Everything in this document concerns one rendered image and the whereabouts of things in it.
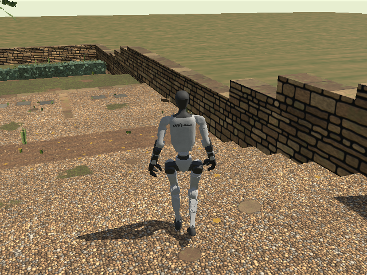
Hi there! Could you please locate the robot right forearm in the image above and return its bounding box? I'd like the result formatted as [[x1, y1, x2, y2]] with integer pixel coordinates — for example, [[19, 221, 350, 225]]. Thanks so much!
[[205, 138, 215, 160]]

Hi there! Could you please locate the right robot hand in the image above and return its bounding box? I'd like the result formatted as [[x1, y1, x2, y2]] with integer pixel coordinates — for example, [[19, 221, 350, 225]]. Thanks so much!
[[203, 159, 216, 171]]

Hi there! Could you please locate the robot left forearm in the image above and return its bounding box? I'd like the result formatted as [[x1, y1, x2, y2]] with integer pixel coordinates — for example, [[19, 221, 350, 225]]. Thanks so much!
[[150, 140, 162, 164]]

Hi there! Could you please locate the robot left upper arm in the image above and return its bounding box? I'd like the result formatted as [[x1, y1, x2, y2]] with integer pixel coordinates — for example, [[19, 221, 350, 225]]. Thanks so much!
[[156, 116, 171, 148]]

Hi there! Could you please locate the left robot thigh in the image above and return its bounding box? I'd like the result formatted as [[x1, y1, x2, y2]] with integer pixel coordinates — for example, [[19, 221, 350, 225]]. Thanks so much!
[[165, 159, 180, 195]]

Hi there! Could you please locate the robot right upper arm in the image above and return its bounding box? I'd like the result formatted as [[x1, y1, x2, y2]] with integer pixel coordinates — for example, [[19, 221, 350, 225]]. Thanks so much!
[[194, 115, 210, 147]]

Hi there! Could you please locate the humanoid robot head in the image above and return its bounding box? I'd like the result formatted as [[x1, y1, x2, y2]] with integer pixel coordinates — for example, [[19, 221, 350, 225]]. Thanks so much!
[[173, 91, 192, 118]]

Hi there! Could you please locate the left robot hand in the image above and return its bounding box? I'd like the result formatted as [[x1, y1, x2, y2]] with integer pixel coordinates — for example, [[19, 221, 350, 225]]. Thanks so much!
[[149, 163, 162, 177]]

